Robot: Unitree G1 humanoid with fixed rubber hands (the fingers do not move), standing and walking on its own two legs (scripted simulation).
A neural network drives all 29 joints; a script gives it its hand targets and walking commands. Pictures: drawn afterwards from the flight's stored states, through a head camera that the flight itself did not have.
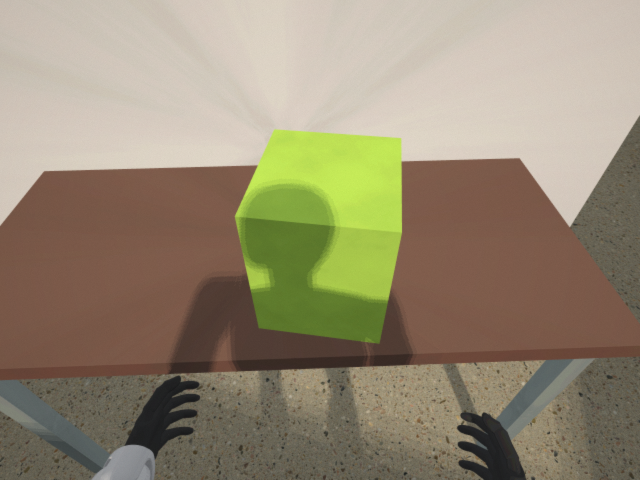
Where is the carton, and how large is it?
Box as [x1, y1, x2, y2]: [235, 129, 401, 343]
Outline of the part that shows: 274,129 235,215 258,326 261,328 379,343 401,234 400,138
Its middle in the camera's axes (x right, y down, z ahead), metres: +0.02 +0.00 +0.62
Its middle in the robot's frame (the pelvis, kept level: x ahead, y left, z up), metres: +0.47 +0.03 +0.04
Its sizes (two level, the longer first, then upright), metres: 0.210 0.200 0.250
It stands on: a table, 0.69 m high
